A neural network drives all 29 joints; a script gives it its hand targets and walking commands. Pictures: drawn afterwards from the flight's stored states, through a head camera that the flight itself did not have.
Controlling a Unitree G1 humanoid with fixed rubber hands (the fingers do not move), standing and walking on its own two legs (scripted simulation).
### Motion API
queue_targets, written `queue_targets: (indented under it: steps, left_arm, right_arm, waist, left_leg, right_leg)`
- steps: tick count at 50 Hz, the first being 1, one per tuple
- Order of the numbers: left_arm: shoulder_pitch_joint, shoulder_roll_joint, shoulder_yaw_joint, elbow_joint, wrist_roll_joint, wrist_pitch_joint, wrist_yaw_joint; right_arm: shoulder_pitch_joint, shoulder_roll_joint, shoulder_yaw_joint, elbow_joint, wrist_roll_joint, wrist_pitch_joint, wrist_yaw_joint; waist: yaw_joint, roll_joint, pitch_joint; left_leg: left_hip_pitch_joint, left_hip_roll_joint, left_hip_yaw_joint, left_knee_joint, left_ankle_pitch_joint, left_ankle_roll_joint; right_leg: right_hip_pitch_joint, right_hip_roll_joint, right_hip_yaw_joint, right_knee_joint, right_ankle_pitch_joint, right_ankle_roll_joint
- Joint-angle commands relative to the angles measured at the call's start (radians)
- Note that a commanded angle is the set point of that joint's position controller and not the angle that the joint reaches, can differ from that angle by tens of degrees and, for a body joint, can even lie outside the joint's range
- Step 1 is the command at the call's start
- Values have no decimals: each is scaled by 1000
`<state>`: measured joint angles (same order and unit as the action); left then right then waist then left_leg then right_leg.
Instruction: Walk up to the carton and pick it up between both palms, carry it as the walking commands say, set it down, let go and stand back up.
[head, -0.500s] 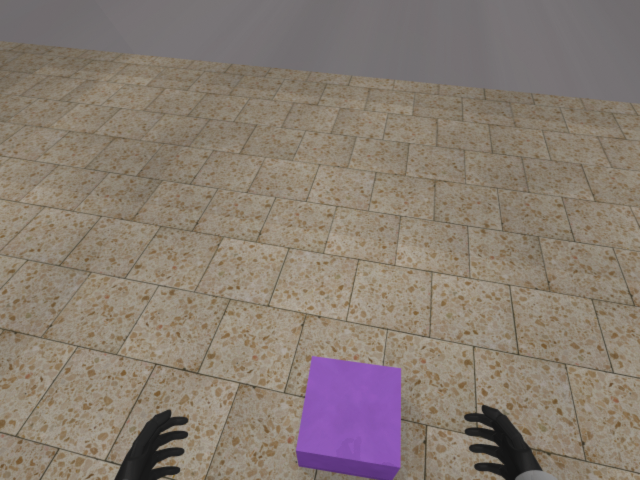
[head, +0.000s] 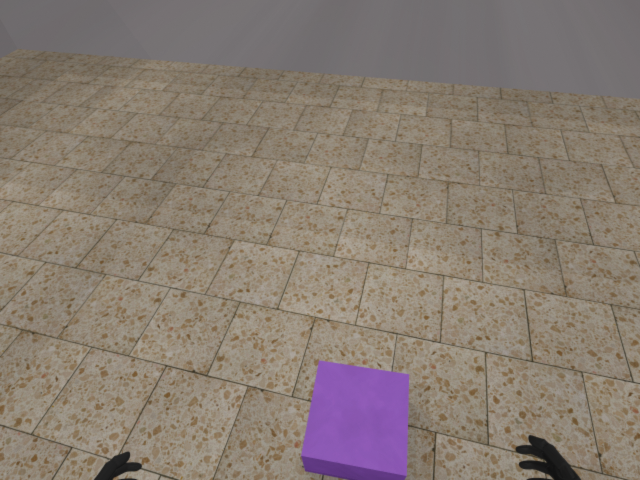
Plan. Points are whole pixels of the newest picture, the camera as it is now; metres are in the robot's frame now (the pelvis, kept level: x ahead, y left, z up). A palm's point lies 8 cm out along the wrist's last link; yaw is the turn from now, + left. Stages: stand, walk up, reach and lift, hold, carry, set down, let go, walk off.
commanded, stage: stand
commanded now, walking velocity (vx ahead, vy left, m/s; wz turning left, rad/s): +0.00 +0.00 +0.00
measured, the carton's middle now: (357, 422) +0.41 -0.07 -0.69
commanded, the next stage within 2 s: none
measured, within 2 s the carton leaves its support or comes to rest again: neither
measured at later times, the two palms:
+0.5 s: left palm out of the picture +0.09 +0.29 -0.09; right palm out of the picture +0.11 -0.31 -0.10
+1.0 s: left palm out of the picture +0.08 +0.30 -0.09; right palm out of the picture +0.08 -0.32 -0.10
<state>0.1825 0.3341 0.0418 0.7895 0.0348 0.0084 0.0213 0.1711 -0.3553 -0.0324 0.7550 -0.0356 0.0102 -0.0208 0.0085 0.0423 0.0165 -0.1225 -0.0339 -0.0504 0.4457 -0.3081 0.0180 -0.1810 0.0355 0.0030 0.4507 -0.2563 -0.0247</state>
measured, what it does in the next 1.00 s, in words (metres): stands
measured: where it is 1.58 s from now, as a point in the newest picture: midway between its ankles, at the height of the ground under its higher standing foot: outside the picture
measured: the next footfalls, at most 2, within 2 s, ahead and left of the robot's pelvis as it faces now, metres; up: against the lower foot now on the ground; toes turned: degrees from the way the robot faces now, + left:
none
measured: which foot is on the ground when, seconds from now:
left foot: down 0.00-1.00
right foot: down 0.00-1.00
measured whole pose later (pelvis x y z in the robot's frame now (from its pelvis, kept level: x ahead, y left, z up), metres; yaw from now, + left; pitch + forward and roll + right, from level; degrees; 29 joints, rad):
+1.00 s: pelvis -0.01 -0.01 +0.01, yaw +0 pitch -2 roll +0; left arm 0.11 0.37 0.02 1.03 0.01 -0.01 0.01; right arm 0.15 -0.39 0.01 0.99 -0.02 -0.02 -0.02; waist 0.01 0.03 0.02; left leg -0.07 -0.02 -0.06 0.33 -0.23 0.00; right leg -0.12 0.05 0.00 0.34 -0.18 -0.04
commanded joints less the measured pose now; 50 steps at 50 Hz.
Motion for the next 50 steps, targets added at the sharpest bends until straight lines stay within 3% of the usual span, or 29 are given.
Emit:
queue_targets:
  steps: [1,9,23,50]
  left_arm:
    - [-34,161,33,-31,-3,-16,5]
    - [-58,174,29,34,-8,-19,3]
    - [-89,193,24,117,-12,-21,-5]
    - [-112,217,6,203,-21,-26,-11]
  right_arm:
    - [-28,-142,-26,-36,3,-18,-6]
    - [-39,-154,-13,24,7,-25,-9]
    - [-49,-175,1,108,11,-32,-10]
    - [-47,-199,11,194,17,-37,-5]
  waist:
    - [-3,-41,-67]
    - [-1,-37,-61]
    - [0,-38,-31]
    - [1,-36,-20]
  left_leg:
    - [-5,106,-84,-48,331,-18]
    - [-2,113,-88,-74,330,-17]
    - [-5,126,-98,-126,253,-9]
    - [-4,138,-108,-164,224,-2]
  right_leg:
    - [67,-118,111,-59,312,9]
    - [97,-128,120,-83,333,7]
    - [102,-136,135,-135,256,3]
    - [99,-143,146,-164,210,-3]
